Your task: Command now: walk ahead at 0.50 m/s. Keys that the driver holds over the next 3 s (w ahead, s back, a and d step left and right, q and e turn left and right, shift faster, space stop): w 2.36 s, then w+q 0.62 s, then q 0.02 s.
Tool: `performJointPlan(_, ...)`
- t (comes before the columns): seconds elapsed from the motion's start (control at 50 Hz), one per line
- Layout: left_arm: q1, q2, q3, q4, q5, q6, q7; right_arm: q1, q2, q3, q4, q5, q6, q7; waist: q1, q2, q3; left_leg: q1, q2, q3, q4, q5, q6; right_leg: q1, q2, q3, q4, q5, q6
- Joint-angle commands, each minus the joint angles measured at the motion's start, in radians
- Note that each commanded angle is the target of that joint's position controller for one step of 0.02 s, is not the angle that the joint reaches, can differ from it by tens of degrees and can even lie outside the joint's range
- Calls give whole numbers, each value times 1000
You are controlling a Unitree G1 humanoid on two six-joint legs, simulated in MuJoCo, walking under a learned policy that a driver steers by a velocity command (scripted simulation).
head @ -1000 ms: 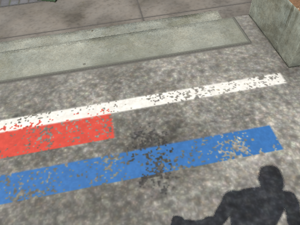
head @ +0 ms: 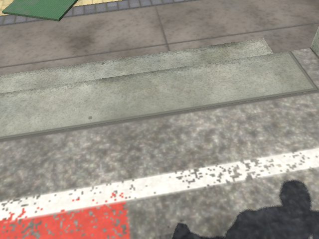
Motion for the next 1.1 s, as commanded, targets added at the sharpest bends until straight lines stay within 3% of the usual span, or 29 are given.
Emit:
performJointPlan(0.02, 288, 177, 47, 57, -21, 17, 15, -46, -119, -27, -92, -7, -8, 5, 111, -125, -74, -600, 36, -79, 443, 53, 52, 538, -348, 576, -345, -260, -167)
performJointPlan(0.04, 231, 132, 35, 51, -16, 12, 12, -78, -97, -24, -98, -3, -11, 8, 81, -82, -22, -553, 70, -85, 381, 134, 49, 423, -308, 480, -375, -142, -139)
performJointPlan(0.06, 212, 108, 29, 56, -20, 5, 15, -73, -76, -24, -90, -9, -4, 10, 49, -93, 6, -497, 91, -84, 327, 165, 39, 351, -266, 394, -393, -44, -112)
performJointPlan(0.1, 228, 75, 20, 76, -22, -9, 21, -34, -48, -19, -69, -22, 17, 15, 15, -98, -3, -407, 92, -70, 292, 199, 17, 287, -227, 303, -410, 114, -101)
performJointPlan(0.16, 293, 101, 23, 103, -27, -24, 27, -109, -46, -21, -89, -21, 32, 18, 8, -81, 2, -455, 97, -52, 222, 261, -7, 310, -218, 232, -433, 241, -120)
performJointPlan(0.26, 368, 99, 18, 128, -30, -23, 30, -331, -37, -10, -160, -13, 30, 21, 49, -79, 50, -515, 100, -17, -20, 407, -42, 350, -193, 165, -464, 281, -118)
performJointPlan(0.38, 442, 108, 20, 166, -17, -20, 33, -452, -50, -2, -210, -6, 21, 21, 81, -97, 79, -458, 66, 13, -208, 423, -1, 446, -221, 135, -429, 359, -113)
performJointPlan(0.44, 410, 128, 27, 168, -9, -17, 38, -381, -73, -14, -201, -7, 6, 16, 36, -96, 54, -329, 27, 29, -275, 329, 45, 484, -235, 116, -312, 573, -85)
performJointPlan(0.46, 389, 135, 30, 166, -12, -15, 37, -271, -83, -23, -164, -10, -2, 11, -13, -86, 0, -196, -7, 48, -320, 328, 62, 476, -214, 93, -185, 684, -70)
performJointPlan(0.48, 385, 122, 25, 162, -14, -12, 35, -99, -109, -38, -103, -18, -14, 2, -74, -45, -93, 19, -15, 45, -356, 342, 86, 406, -162, 51, 18, 663, -50)
performJointPlan(0.5, 402, 81, 11, 132, -20, -12, 32, 82, -194, -60, -72, -41, -24, -9, -124, 66, -225, 267, 217, -218, -379, 242, 139, 209, -105, 6, 335, 332, -27)
performJointPlan(0.52, 519, -5, 1, 126, -54, -11, 21, 101, -279, -77, -68, -34, -16, -6, -63, 292, -317, 461, 448, -718, -547, 153, 274, -121, 92, 17, 658, -352, 5)
performJointPlan(0.54, 425, 95, 24, 126, -29, -4, 24, -19, -225, -66, -89, -2, -3, -1, -38, 98, -217, 352, 391, -679, -581, 39, 234, -202, 20, 144, 716, -288, -17)
performJointPlan(0.56, 337, 101, 29, 99, -27, -8, 17, -121, -158, -47, -113, 2, -4, 2, -10, 47, -90, 208, 356, -527, -594, 70, 202, -216, -22, 139, 685, -182, -22)
performJointPlan(0.58, 304, 78, 26, 95, -27, -11, 15, -163, -109, -33, -116, -3, -12, 4, 14, 9, -32, 101, 311, -422, -625, 205, 173, -179, -56, 138, 630, -112, -19)
performJointPlan(0.62, 323, 47, 23, 104, -6, 9, 8, -163, -58, -15, -97, 3, -24, -5, 60, 45, -17, 7, 237, -279, -654, 358, 130, -93, -88, 129, 555, -65, 4)
performJointPlan(0.68, 295, 37, 25, 95, -1, 34, 0, -77, -81, -15, -64, 6, -41, -11, 73, 36, -11, 6, 214, -205, -668, 503, 138, -113, -89, 102, 510, -36, 32)
performJointPlan(0.74, 169, 47, 25, 53, -3, 48, -5, -17, -94, -13, -50, 8, -40, -13, 51, 34, 32, 32, 203, -172, -703, 510, 140, -222, -109, 79, 423, 54, 57)
performJointPlan(0.84, -15, 38, 13, -12, -15, 44, -9, 63, -85, -4, -33, 5, -39, -15, 8, 32, 64, 98, 183, -122, -712, 603, 131, -262, -97, 40, 198, 167, 75)
performJointPlan(0.96, -140, 45, 5, -70, -18, 30, -7, 134, -94, -5, 1, -7, -34, -28, -20, 47, 86, 250, 225, -99, -661, 754, 146, -240, -54, 10, 17, 140, 32)
performJointPlan(1.02, -62, 64, 16, -60, -19, 16, 2, 89, -117, -11, 1, -13, -32, -34, 35, 57, 48, 277, 236, -68, -533, 1041, 123, -87, -1, -13, -46, 38, -18)
performJointPlan(1.04, 44, 80, 26, -28, -18, 10, 9, 75, -127, -14, 0, -13, -29, -33, 79, 59, -7, 269, 224, -55, -412, 1152, 110, 40, 33, -26, -75, 19, -38)
performJointPlan(1.06, 217, 102, 40, 31, -10, 1, 19, 54, -126, -13, -5, -8, -26, -30, 151, 28, -95, 197, 185, -21, -218, 1119, 89, 255, 44, -27, -134, 68, -64)
performJointPlan(1.08, 400, 179, 63, 69, 17, -7, 30, 48, -98, -2, -37, 4, -27, -25, 208, -50, -218, -17, 136, 9, 72, 802, 69, 525, -150, 187, -144, -9, -119)
performJointPlan(1.1, 436, 267, 83, 72, 24, -1, 26, 165, -3, 11, -51, 40, -26, -13, 144, -274, -318, -377, -69, 37, 446, 12, 27, 755, -430, 697, -264, -64, -261)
